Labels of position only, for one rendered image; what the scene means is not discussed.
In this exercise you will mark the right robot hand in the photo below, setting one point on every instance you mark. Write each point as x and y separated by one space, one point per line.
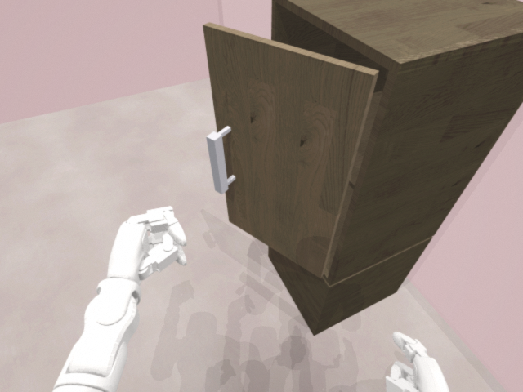
425 376

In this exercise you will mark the handle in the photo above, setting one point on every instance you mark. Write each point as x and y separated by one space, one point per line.
217 160

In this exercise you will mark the left robot hand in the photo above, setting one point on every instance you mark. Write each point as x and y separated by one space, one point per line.
132 244

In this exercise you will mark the cupboard door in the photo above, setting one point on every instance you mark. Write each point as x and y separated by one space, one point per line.
296 121

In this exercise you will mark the robot left forearm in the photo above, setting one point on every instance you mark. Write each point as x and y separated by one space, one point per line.
97 360

